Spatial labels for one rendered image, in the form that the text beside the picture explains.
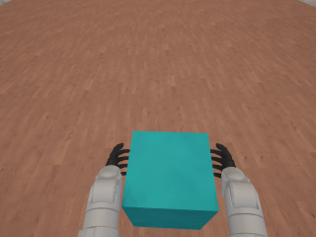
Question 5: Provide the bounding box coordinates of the left robot hand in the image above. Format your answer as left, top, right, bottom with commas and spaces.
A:
106, 143, 130, 176

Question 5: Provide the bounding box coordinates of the carton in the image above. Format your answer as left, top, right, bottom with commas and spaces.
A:
121, 130, 219, 230

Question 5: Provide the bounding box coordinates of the right robot hand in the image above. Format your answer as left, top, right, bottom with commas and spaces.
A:
210, 143, 236, 179

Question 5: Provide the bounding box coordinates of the right robot forearm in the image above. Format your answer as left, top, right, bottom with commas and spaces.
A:
221, 167, 269, 237

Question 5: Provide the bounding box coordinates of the left robot forearm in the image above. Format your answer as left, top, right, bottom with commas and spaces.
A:
77, 165, 122, 237

